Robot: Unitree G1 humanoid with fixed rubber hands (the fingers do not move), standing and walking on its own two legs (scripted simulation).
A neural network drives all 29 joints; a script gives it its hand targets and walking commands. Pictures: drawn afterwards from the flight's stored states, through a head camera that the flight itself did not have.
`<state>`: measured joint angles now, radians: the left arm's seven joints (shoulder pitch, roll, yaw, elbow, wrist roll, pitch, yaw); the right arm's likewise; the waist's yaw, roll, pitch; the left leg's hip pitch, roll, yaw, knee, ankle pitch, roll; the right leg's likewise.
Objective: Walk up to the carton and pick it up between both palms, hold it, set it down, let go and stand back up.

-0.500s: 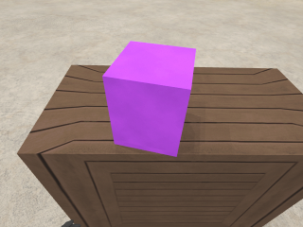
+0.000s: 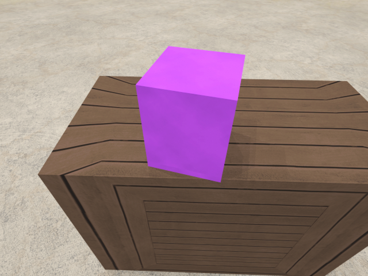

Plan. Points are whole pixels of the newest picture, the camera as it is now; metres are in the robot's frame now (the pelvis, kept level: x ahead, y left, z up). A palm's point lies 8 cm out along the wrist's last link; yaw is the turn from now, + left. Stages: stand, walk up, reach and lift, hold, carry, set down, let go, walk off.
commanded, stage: stand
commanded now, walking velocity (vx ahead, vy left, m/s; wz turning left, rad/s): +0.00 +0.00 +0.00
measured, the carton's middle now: (194, 113) +0.50 -0.02 +0.12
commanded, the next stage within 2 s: none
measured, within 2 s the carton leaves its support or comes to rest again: neither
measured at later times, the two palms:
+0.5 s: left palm out of the picture -0.04 +0.25 -0.13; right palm out of the picture -0.04 -0.24 -0.14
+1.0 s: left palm out of the picture -0.04 +0.24 -0.14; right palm out of the picture -0.03 -0.24 -0.14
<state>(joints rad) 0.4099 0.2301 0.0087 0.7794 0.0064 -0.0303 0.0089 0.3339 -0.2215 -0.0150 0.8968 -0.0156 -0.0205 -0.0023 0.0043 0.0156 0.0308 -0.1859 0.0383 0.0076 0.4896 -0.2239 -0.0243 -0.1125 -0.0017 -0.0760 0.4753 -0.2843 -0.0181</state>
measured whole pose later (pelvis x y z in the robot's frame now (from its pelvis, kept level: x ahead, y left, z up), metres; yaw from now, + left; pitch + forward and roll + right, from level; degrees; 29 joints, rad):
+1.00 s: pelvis -0.03 +0.00 +0.00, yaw +2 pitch -3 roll -1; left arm 0.39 0.21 0.02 0.95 0.01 -0.01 0.02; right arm 0.36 -0.18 -0.02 0.99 -0.01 0.00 -0.02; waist 0.00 0.00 0.02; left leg -0.29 0.04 -0.03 0.52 -0.18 -0.03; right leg -0.21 0.00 -0.11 0.51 -0.26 -0.02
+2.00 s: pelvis +0.02 -0.01 +0.00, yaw +1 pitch -3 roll +0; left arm 0.34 0.18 0.00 1.00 0.00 -0.01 0.04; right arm 0.30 -0.17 0.00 1.05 -0.01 0.00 -0.05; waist 0.00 0.01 0.04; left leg -0.18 0.04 -0.02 0.47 -0.24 -0.04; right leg -0.09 0.00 -0.10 0.45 -0.31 -0.03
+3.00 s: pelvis +0.03 -0.01 +0.00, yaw +1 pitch -3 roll +0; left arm 0.34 0.16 -0.01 1.06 -0.01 -0.01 0.05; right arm 0.29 -0.15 0.02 1.12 0.00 -0.01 -0.06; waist 0.00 0.01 0.04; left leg -0.15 0.04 -0.01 0.44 -0.24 -0.04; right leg -0.07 0.00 -0.09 0.42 -0.30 -0.03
